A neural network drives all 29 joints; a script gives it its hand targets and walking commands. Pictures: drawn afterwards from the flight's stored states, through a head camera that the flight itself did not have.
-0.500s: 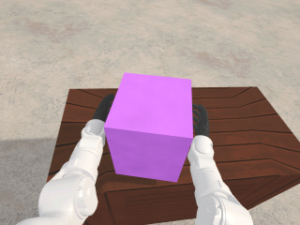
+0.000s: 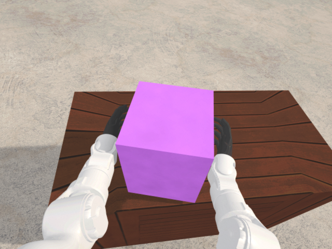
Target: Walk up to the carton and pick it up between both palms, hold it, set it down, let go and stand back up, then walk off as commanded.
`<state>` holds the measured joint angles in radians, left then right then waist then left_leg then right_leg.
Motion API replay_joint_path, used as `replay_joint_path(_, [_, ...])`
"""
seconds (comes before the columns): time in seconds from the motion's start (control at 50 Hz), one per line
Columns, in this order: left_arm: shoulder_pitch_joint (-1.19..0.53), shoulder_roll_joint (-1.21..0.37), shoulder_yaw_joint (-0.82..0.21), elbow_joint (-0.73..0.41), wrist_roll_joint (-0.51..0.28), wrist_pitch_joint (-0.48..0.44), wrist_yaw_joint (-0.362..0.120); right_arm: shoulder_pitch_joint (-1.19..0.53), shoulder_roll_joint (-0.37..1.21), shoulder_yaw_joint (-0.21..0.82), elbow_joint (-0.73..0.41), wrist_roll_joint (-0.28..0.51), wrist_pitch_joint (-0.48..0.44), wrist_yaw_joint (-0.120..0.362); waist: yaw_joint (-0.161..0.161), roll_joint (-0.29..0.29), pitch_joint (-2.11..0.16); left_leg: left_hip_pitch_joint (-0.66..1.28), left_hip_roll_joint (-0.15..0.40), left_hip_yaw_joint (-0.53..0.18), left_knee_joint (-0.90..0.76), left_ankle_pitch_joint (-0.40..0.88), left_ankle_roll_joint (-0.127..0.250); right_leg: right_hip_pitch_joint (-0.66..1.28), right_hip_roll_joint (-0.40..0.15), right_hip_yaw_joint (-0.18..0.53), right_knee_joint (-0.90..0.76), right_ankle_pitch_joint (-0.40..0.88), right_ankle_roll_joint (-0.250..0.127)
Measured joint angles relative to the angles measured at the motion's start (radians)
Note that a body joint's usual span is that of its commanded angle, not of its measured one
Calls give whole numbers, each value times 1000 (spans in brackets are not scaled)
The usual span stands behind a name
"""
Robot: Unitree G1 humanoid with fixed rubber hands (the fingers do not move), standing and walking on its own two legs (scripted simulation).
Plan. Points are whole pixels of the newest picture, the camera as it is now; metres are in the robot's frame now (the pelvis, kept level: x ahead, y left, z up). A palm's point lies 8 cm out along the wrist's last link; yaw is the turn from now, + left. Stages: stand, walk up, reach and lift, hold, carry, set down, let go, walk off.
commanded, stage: set down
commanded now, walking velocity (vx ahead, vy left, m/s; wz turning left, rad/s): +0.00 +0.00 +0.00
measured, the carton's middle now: (168, 144) +0.39 -0.06 +0.00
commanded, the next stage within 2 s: none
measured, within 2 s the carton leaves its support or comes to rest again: rests again in 0.08 s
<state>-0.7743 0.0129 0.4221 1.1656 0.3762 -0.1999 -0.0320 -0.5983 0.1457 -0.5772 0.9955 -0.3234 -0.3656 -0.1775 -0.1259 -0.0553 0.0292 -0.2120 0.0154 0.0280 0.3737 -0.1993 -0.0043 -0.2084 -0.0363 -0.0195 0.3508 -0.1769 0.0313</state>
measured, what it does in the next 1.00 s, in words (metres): stands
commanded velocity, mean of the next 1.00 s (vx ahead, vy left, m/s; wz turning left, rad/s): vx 0.00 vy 0.00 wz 0.00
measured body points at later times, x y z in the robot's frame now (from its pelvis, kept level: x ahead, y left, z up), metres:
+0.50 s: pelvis +0.00 +0.00 +0.00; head +0.05 +0.03 +0.45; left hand +0.42 +0.09 +0.02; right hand +0.35 -0.20 +0.03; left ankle +0.00 +0.12 -0.75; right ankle +0.00 -0.14 -0.75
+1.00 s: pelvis +0.01 +0.02 -0.01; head +0.06 +0.03 +0.44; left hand +0.43 +0.09 +0.01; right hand +0.34 -0.20 +0.00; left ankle +0.00 +0.12 -0.75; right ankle +0.00 -0.14 -0.75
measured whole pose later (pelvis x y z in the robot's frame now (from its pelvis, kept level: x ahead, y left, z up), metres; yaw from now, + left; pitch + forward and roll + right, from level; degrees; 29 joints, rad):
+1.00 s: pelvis +0.01 +0.02 -0.01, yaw +0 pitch +10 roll -2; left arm -0.80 0.02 0.32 1.32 0.21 -0.30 0.06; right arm -0.64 0.04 -0.49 1.24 -0.21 -0.51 -0.20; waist -0.15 0.01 -0.07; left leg -0.42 0.02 0.03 0.48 -0.24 0.01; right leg -0.36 -0.04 -0.02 0.35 -0.16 0.05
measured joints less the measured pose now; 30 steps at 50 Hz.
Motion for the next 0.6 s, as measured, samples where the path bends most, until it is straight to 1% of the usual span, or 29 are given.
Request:
replay_joint_path(0.26, [0,0,3,17,5,-55,2,3,0,-21,31,-6,-70,-1,0,1,0,-35,0,0,14,-7,2,-28,0,0,0,0,0])
replay_joint_path(0.6, [0,0,3,17,10,-76,2,3,0,-32,46,-9,-95,-1,-6,4,0,-52,0,0,27,-11,6,-39,0,0,0,2,2])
